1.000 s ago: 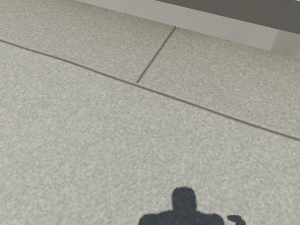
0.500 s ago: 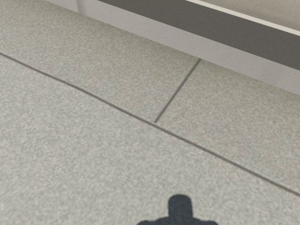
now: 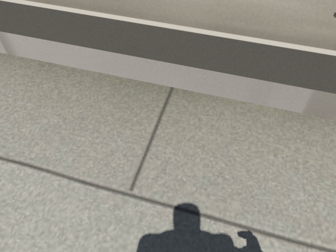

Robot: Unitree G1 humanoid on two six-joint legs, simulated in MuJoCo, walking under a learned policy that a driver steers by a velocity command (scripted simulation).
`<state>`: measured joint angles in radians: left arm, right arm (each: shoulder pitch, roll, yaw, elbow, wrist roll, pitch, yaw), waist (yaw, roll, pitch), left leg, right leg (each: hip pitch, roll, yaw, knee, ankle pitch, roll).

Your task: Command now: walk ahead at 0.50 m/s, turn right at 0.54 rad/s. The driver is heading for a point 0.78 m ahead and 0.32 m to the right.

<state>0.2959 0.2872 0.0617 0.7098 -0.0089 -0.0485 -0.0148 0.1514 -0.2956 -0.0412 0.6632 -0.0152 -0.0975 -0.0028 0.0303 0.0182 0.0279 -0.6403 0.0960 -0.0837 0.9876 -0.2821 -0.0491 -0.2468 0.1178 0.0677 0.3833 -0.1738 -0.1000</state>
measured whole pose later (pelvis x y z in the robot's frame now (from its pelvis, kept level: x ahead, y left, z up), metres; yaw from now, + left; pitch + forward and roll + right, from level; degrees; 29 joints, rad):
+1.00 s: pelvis +0.51 -0.11 +0.00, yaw -36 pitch +2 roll +0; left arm 0.32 0.30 0.06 0.67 0.00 -0.05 -0.01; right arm 0.09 -0.33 -0.04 0.69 -0.03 -0.09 0.00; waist 0.05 0.03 0.05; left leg -0.67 0.10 -0.08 0.88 -0.17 -0.07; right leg -0.20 0.11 0.09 0.35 -0.17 -0.09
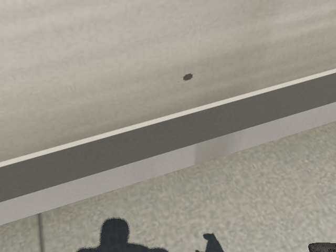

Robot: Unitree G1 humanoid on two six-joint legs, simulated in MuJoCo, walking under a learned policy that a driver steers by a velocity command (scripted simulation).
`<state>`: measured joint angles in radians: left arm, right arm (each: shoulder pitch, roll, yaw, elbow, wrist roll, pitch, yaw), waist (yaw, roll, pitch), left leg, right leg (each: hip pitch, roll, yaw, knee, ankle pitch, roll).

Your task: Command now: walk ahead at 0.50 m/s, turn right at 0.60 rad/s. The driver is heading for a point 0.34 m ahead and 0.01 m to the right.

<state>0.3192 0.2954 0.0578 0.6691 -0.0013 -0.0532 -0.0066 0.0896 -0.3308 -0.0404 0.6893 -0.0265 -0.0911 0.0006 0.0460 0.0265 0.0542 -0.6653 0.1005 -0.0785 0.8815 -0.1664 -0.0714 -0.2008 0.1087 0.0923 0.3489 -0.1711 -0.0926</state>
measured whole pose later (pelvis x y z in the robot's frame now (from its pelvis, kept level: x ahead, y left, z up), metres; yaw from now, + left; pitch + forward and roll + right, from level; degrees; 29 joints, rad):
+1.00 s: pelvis +0.22 -0.01 +0.00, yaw -11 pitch -1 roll +0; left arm 0.13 0.26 0.03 0.86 0.00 0.01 0.00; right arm 0.18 -0.28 0.00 1.01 -0.03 -0.07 -0.02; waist -0.02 0.01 0.04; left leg -0.17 0.08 -0.01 0.41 -0.22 -0.08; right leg -0.20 0.05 0.05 0.43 -0.21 -0.03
